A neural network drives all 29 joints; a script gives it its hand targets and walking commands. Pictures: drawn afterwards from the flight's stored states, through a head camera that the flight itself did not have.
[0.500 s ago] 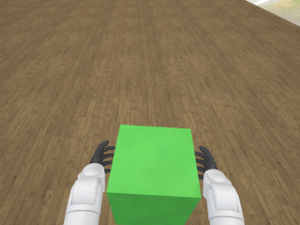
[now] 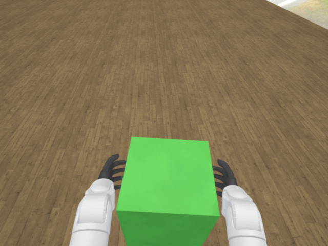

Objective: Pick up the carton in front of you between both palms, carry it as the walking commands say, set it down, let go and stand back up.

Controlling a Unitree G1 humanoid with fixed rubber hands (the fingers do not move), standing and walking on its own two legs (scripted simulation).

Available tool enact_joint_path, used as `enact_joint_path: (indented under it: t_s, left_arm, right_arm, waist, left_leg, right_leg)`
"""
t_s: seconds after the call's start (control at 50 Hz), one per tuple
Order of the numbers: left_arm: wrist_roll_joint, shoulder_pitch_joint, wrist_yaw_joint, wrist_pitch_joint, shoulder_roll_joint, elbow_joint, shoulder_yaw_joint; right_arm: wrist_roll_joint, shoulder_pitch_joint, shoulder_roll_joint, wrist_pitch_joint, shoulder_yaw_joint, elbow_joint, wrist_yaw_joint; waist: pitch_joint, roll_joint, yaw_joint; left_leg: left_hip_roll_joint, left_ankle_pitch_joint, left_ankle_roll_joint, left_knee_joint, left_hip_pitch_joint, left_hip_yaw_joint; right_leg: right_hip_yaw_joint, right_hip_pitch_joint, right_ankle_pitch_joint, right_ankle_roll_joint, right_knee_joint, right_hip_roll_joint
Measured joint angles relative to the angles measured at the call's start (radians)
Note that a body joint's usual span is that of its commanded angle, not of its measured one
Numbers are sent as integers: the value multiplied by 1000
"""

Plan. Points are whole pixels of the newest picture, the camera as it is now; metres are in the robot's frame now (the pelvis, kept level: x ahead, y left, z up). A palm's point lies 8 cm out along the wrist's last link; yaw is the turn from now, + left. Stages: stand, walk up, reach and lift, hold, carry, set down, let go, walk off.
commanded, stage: carry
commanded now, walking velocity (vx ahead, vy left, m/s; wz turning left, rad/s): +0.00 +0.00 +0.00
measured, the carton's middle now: (166, 195) +0.31 +0.00 -0.05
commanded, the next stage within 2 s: hold in 0.06 s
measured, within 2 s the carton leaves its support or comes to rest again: neither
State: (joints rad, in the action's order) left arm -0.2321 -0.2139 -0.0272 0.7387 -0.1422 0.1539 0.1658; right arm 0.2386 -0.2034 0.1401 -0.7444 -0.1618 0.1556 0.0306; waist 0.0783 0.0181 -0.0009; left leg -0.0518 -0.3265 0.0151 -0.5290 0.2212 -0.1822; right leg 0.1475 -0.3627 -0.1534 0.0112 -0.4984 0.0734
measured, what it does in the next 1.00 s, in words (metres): lowers itself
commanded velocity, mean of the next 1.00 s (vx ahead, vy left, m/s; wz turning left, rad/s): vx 0.00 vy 0.00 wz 0.00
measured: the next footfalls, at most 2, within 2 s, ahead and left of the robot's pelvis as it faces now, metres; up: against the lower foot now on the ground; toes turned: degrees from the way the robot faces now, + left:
none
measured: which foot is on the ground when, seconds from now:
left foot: down 0.00-1.00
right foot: down 0.00-1.00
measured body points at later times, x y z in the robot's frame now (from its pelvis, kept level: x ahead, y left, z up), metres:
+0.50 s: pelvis -0.03 -0.02 -0.01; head -0.01 -0.03 +0.44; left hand +0.31 +0.18 +0.02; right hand +0.34 -0.12 +0.00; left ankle -0.03 +0.10 -0.73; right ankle +0.07 -0.12 -0.73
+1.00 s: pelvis -0.04 -0.03 -0.11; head +0.20 -0.02 +0.27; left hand +0.38 +0.17 -0.19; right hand +0.41 -0.13 -0.21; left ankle -0.03 +0.10 -0.73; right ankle +0.07 -0.12 -0.73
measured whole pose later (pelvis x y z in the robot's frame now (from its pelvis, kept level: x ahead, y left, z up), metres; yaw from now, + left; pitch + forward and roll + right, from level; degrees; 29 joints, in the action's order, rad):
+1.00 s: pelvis -0.04 -0.03 -0.11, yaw +11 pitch +34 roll +2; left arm -0.20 -0.74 -0.06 0.21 -0.15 0.51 0.42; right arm 0.21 -0.72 0.05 -0.23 -0.42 0.51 0.01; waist 0.06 0.05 0.02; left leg 0.10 -0.46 -0.02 -1.19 1.32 0.07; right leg -0.08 -1.41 -0.34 0.00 -1.16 -0.06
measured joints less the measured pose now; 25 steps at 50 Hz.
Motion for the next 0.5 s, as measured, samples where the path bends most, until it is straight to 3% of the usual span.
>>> enact_joint_path:
  t_s: [0.06,0.12,0.26,0.4,0.5]
  left_arm:
    - [-1,1,0,-1,0,-1,-1]
    - [-3,-8,8,-24,-2,18,1]
    - [-20,-34,20,-48,-7,79,25]
    - [-137,-257,51,-148,-48,327,230]
    - [-227,-413,69,-233,-42,459,360]
  right_arm:
    - [-1,0,0,2,0,1,0]
    - [0,8,-1,4,-2,-20,4]
    - [23,-6,1,16,-15,20,-3]
    - [121,-230,53,96,-247,242,-37]
    - [190,-382,48,182,-355,378,-47]
  waist:
    - [0,-1,0]
    - [-72,15,8]
    - [-132,27,6]
    - [-181,22,38]
    - [-219,31,20]
  left_leg:
    - [1,1,0,1,1,-1]
    - [21,41,4,44,-76,69]
    - [44,55,2,97,-170,128]
    - [76,33,4,-11,-98,219]
    - [90,5,-1,-111,7,250]
  right_leg:
    - [-1,-1,2,0,0,1]
    - [-55,90,23,-9,57,-29]
    - [-104,199,40,-17,115,-48]
    - [-175,156,-11,-9,2,-92]
    - [-202,60,-45,-5,-93,-117]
